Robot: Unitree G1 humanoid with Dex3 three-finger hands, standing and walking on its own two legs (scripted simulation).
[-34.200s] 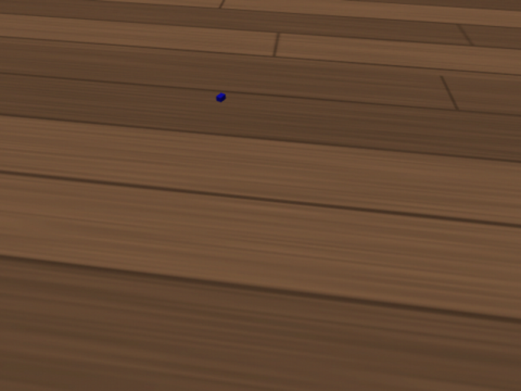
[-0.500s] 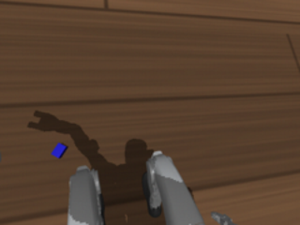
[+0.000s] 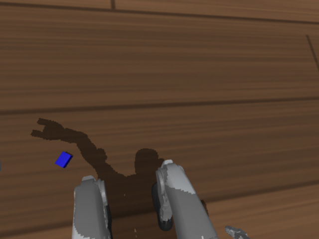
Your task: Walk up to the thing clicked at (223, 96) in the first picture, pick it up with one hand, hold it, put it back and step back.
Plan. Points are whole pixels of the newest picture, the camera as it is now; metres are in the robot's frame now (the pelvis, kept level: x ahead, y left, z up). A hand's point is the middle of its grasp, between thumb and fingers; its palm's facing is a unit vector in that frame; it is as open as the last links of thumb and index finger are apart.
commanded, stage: go down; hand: left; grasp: from above
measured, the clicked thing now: (63, 159) +0.37 +0.27 -0.53
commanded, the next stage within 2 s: withdraw in 2.00 s
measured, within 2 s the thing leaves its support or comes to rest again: neither
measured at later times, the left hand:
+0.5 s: hand out of the picture +0.46 +0.38 -0.07, palm faces -0.14 -0.38 -0.92, open 12.2 cm
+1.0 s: hand out of the picture +0.46 +0.38 -0.07, palm faces -0.13 -0.37 -0.92, open 12.1 cm
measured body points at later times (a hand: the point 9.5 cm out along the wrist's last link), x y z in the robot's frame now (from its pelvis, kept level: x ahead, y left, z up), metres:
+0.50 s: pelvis +0.00 +0.00 +0.00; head +0.22 +0.05 +0.39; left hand +0.47 +0.40 -0.02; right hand +0.03 -0.26 -0.11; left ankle +0.05 +0.12 -0.51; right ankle +0.08 -0.13 -0.51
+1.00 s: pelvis +0.00 +0.00 +0.00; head +0.22 +0.05 +0.39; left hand +0.46 +0.40 -0.02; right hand +0.02 -0.26 -0.12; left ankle +0.05 +0.12 -0.51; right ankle +0.08 -0.13 -0.51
